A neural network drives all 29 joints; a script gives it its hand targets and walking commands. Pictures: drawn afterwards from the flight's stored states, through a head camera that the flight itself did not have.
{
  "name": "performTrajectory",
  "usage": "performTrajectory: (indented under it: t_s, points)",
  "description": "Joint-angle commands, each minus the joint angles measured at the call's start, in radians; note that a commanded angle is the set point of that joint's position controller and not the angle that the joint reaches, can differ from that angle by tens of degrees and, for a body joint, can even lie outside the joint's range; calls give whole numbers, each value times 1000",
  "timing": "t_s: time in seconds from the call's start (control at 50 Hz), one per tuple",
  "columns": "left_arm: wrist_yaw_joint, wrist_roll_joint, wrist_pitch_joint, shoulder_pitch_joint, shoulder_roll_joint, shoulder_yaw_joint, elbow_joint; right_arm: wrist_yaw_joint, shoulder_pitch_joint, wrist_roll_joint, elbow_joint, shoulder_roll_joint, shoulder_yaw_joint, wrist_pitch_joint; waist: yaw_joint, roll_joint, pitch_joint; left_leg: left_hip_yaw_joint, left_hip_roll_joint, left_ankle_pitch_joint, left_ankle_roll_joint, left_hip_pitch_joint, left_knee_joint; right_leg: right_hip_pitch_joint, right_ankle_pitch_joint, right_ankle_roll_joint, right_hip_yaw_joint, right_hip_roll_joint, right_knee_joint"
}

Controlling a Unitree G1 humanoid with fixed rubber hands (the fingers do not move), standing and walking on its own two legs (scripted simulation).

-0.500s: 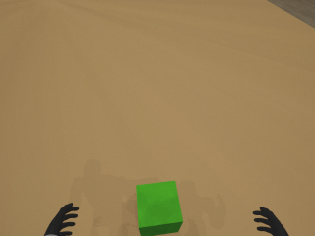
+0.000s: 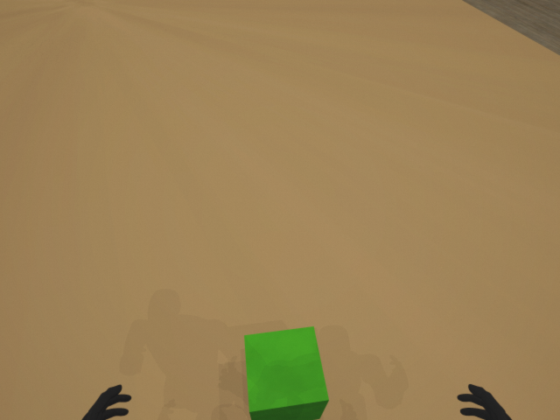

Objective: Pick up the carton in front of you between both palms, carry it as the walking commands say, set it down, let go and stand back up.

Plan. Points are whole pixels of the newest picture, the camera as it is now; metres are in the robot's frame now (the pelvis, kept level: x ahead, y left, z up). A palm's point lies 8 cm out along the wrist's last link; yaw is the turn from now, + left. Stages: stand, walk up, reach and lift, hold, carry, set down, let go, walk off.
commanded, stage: stand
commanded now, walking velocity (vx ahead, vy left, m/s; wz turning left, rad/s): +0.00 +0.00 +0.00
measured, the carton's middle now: (283, 378) +0.35 +0.01 -0.65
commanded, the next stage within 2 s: none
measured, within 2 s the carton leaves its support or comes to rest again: neither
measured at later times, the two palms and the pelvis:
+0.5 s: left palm out of the picture +0.08 +0.30 -0.10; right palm out of the picture +0.08 -0.31 -0.09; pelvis -0.02 +0.00 +0.00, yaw +0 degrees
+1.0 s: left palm out of the picture +0.07 +0.30 -0.10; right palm out of the picture +0.07 -0.31 -0.09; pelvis -0.02 +0.00 +0.01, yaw +0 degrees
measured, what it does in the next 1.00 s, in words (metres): stands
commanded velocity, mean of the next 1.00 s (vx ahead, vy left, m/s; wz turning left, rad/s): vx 0.00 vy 0.00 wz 0.00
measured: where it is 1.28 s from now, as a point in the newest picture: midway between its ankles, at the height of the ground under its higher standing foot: outside the picture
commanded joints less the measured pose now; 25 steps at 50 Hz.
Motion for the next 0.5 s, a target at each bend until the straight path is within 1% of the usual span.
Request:
performTrajectory:
  t_s: [0.0, 0.24, 0.48]
  points:
    - [3, -1, -13, -26, 147, 32, -39, -4, -33, 1, -39, -167, -35, -13, 1, 18, -40, -94, 118, 303, 0, 27, -67, -9, 255, -17, 58, -88, -52]
    - [-1, -5, -18, -39, 165, 27, 31, 0, -51, 5, 31, -183, -25, -15, 0, 19, -17, -100, 124, 232, 5, 27, -109, -9, 207, -21, 70, -99, -96]
    - [-6, -9, -22, -47, 178, 22, 84, 4, -64, 9, 82, -196, -19, -17, -1, 18, -7, -107, 129, 193, 8, 29, -137, -10, 178, -24, 77, -104, -124]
